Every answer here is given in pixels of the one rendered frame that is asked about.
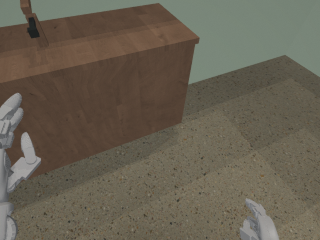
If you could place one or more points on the left robot forearm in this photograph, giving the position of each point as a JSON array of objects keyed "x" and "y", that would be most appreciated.
[{"x": 8, "y": 225}]

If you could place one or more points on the tap lever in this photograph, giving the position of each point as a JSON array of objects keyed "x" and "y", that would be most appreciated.
[{"x": 32, "y": 30}]

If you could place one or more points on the left robot hand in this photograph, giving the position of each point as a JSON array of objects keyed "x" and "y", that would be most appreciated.
[{"x": 10, "y": 117}]

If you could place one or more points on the counter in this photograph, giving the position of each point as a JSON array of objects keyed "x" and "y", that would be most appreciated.
[{"x": 93, "y": 82}]

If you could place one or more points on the right robot hand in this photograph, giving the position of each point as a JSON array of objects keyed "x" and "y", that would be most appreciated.
[{"x": 263, "y": 227}]

